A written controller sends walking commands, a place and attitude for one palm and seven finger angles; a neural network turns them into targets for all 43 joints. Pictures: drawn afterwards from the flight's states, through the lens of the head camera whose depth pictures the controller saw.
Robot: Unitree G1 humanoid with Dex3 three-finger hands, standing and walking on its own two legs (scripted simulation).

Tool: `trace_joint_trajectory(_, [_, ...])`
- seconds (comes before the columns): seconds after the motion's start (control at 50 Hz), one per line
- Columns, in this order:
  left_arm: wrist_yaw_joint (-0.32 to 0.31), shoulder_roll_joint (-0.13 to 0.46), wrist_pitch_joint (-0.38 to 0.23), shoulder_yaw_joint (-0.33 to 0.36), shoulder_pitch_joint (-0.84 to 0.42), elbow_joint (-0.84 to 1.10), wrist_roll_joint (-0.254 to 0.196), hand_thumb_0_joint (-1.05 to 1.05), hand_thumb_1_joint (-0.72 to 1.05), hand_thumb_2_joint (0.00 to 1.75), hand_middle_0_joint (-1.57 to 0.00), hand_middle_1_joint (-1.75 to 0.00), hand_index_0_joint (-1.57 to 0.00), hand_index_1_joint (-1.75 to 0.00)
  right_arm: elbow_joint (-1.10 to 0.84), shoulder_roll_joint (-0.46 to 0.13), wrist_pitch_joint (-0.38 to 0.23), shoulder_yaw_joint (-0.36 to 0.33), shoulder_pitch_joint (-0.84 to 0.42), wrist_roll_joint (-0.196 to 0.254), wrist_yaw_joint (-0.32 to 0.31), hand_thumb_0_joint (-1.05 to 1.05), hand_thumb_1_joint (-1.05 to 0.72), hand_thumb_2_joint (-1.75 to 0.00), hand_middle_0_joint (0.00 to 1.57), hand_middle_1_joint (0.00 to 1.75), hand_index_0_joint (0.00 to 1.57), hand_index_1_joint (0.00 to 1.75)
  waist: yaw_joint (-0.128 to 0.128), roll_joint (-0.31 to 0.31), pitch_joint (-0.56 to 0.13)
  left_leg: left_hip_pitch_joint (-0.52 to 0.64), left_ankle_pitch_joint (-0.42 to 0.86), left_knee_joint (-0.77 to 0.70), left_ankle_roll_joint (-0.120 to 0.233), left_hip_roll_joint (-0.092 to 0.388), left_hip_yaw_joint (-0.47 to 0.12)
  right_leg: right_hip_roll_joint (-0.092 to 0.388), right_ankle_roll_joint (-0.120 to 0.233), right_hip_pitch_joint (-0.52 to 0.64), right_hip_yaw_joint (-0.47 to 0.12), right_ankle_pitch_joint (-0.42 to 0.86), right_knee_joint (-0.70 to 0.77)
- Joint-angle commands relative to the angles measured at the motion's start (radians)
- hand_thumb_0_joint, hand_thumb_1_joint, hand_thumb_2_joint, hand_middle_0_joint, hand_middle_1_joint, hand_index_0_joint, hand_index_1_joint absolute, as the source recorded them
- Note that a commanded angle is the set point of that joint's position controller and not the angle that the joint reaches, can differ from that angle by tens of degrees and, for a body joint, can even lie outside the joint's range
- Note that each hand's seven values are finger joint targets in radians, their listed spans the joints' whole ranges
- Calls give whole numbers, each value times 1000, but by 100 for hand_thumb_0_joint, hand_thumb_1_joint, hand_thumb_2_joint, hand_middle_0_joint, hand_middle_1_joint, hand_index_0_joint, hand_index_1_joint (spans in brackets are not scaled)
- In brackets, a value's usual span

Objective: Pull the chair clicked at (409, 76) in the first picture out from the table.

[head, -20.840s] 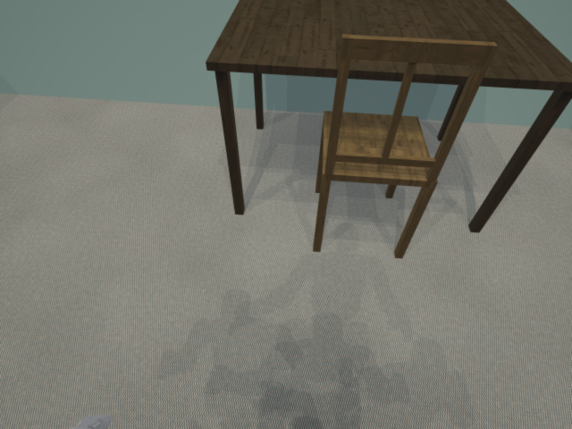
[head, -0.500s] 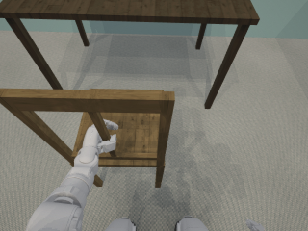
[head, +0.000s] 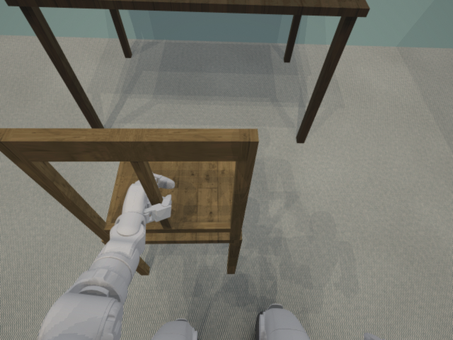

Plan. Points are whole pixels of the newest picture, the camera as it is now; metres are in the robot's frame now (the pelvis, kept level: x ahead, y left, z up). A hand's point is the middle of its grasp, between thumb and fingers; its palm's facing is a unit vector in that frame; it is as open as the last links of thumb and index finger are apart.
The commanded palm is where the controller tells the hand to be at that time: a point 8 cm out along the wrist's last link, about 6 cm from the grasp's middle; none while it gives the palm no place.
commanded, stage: stop walking, hand still on the chair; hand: left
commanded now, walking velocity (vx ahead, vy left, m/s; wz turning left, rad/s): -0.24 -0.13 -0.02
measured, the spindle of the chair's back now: (155, 198) +0.38 +0.16 -0.06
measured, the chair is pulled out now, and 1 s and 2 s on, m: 0.53 0.63 0.63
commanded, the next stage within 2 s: open the thumb and straighten the fingers in 0.96 s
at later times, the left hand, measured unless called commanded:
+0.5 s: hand (159, 255) +0.26 +0.14 -0.06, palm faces +0.03 -0.98 -0.18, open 5.4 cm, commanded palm +0.24 +0.19 -0.05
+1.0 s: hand (158, 255) +0.26 +0.14 -0.06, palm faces +0.05 -0.98 -0.17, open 5.4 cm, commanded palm +0.24 +0.19 -0.05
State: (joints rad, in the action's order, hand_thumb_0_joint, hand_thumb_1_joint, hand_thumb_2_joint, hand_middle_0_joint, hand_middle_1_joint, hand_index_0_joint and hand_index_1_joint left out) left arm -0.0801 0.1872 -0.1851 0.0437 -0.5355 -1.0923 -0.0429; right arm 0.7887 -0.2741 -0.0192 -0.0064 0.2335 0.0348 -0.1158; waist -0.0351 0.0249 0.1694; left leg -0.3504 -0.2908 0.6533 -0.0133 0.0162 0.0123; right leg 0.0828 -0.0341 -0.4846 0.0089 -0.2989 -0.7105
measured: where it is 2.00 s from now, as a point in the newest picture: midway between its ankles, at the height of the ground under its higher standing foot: outside the picture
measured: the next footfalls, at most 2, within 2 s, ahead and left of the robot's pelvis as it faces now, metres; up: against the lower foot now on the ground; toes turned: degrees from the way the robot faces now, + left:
right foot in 0.14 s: +0.04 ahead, -0.14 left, +0.00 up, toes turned -3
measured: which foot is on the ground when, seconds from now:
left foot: down 0.00-1.00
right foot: up 0.00-0.12, down 0.14-1.00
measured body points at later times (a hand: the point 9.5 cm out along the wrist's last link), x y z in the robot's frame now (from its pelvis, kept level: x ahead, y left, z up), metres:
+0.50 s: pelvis -0.02 -0.01 +0.01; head -0.01 -0.01 +0.46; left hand +0.26 +0.19 -0.05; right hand +0.07 -0.27 -0.11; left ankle +0.02 +0.13 -0.72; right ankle +0.00 -0.14 -0.72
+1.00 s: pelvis +0.00 -0.01 +0.02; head +0.02 -0.01 +0.47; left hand +0.25 +0.19 -0.05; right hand +0.12 -0.25 -0.10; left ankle +0.02 +0.13 -0.72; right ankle +0.00 -0.14 -0.72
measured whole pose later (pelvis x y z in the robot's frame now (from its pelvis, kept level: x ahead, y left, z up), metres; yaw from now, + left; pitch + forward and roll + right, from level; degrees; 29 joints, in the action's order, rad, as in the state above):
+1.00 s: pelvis +0.00 -0.01 +0.02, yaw -2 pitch -2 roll +0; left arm -0.09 0.14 -0.15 0.00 -0.08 -0.79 -0.04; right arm 0.71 -0.21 0.00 0.01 0.20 0.03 -0.10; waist 0.00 -0.02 0.07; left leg -0.22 -0.23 0.48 -0.03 0.05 0.02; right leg 0.03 -0.03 -0.19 0.00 -0.25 -0.47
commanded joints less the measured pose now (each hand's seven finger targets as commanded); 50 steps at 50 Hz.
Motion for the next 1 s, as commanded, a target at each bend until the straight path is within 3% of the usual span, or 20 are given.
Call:
trace_joint_trajectory(0.0, [1,130,-64,-5,-352,191,-2,0,90,90,-50,-145,-50,-145,-102,-126,-28,-46,39,-7,4,0,-90,-90,20,30,20,30,22,-216,-374,130,469,-185,182,317,-278,-42,24,107,-19,-177,-167])
trace_joint_trajectory(0.04, [4,143,-56,-1,-341,149,-1,0,90,90,-50,-145,-50,-145,-86,-145,-42,-53,74,-2,13,0,-90,-90,20,30,20,30,23,-172,-396,249,604,-117,148,296,-243,-52,21,131,1,-112,41])
trace_joint_trajectory(0.06, [12,148,-71,-5,-277,323,10,0,90,90,-50,-145,-50,-145,-143,-131,-42,-56,70,-6,28,0,-90,-90,20,30,20,30,25,-241,-425,246,579,-105,139,279,-237,-49,24,209,-5,-54,131])
trace_joint_trajectory(0.08, [16,151,-70,-1,-241,327,16,0,90,90,-50,-145,-50,-145,-149,-128,-42,-46,50,-6,31,0,-90,-90,20,30,20,30,24,-271,-415,206,498,-90,124,262,-223,-46,28,269,-7,20,218])
trace_joint_trajectory(0.1, [17,149,-61,-2,-199,333,20,0,90,90,-50,-145,-50,-145,-163,-118,-40,-39,48,-1,34,0,-90,-90,20,30,20,30,21,-241,-416,172,396,-80,101,236,-203,-35,33,326,-17,79,283])
trace_joint_trajectory(0.12, [16,150,-55,-3,-175,345,24,0,90,90,-50,-145,-50,-145,-176,-105,-41,-33,36,2,34,0,-90,-90,20,30,20,30,15,-194,-422,137,290,-64,72,198,-159,-4,41,368,-44,141,311])
trace_joint_trajectory(0.14, [12,173,-33,14,-131,314,27,0,90,90,-50,-145,-50,-145,-177,-110,-39,-38,49,11,31,0,-90,-90,20,30,20,30,10,-66,-420,86,117,-60,39,144,-99,12,47,399,-58,127,298])
trace_joint_trajectory(0.16, [0,220,-15,48,-136,307,19,0,90,90,-50,-145,-50,-145,-188,-106,-30,-48,48,21,27,0,-90,-90,20,30,20,30,4,111,-437,56,-48,-21,6,91,-41,99,90,370,-187,2,315])
trace_joint_trajectory(0.18, [-8,219,-11,44,-157,322,14,0,90,90,-50,-145,-50,-145,-187,-93,-28,-44,27,19,22,0,-90,-90,20,30,20,30,4,142,-406,69,-112,29,-3,51,-28,162,128,290,-235,-105,361])
trace_joint_trajectory(0.22, [-16,210,-15,52,-112,317,21,0,90,90,-50,-145,-50,-145,-167,-81,-32,-29,8,-2,19,0,-90,-90,20,30,20,30,0,44,-369,139,-79,-5,10,38,-34,150,120,197,-187,-199,366])
trace_joint_trajectory(0.26, [-17,207,-25,57,-86,330,23,0,90,90,-50,-145,-50,-145,-162,-80,-33,-27,-7,-12,14,0,-90,-90,20,30,20,30,2,-31,-348,168,-78,-109,36,58,-70,84,80,180,-114,-212,318])
trace_joint_trajectory(0.3, [-13,177,-38,42,-63,328,23,0,90,90,-50,-145,-50,-145,-168,-74,-31,-27,-22,-11,13,0,-90,-90,20,30,20,30,9,2,-303,127,-136,-142,50,70,-95,50,64,175,-112,-269,321])
trace_joint_trajectory(0.38, [-10,148,-49,26,4,330,25,0,90,90,-50,-145,-50,-145,-168,-69,-31,-29,-28,-11,9,0,-90,-90,20,30,20,30,14,22,-242,114,-102,-168,50,69,-90,49,66,174,-121,-248,347])
trace_joint_trajectory(0.42, [-10,122,-53,9,37,334,27,0,90,90,-50,-145,-50,-145,-170,-63,-34,-28,-37,-12,9,0,-90,-90,20,30,20,30,15,9,-233,128,-54,-184,51,76,-91,41,65,179,-112,-176,341])
trace_joint_trajectory(0.44, [-10,133,-54,11,48,356,27,0,90,90,-50,-145,-50,-145,-165,-67,-36,-31,-36,-10,7,0,-90,-90,20,30,20,30,13,-42,-223,139,-29,-210,54,84,-96,29,61,181,-101,-131,330])
trace_joint_trajectory(0.54, [-15,107,-46,-8,140,401,32,0,90,90,-50,-145,-50,-145,-178,-70,-44,-29,-39,-7,6,0,-90,-90,20,30,20,30,24,-61,-287,178,186,-245,56,116,-106,-4,46,280,-54,125,270])
trace_joint_trajectory(0.6, [-18,95,-40,-15,175,427,37,0,90,90,-50,-145,-50,-145,-187,-66,-44,-27,-46,-11,9,0,-90,-90,20,30,20,30,30,-72,-318,216,230,-238,51,120,-89,-2,44,290,-53,171,275])
trace_joint_trajectory(0.64, [-20,108,-32,-15,185,449,37,0,90,90,-50,-145,-50,-145,-185,-71,-43,-29,-45,-11,8,0,-90,-90,20,30,20,30,24,-108,-322,226,247,-243,45,117,-75,2,48,294,-57,195,280])
trace_joint_trajectory(0.72, [-25,99,-23,-15,214,464,38,0,90,90,-50,-145,-50,-145,-197,-61,-34,-25,-54,-12,10,0,-90,-90,20,30,20,30,27,-58,-338,237,248,-231,41,114,-63,9,49,308,-58,220,292])
trace_joint_trajectory(0.98, [-27,91,0,-25,270,468,27,0,90,90,-50,-145,-50,-145,-199,-60,-6,-24,-67,-9,3,0,-90,-90,20,30,20,30,20,-28,-316,236,263,-224,35,110,-55,27,55,314,-58,273,308])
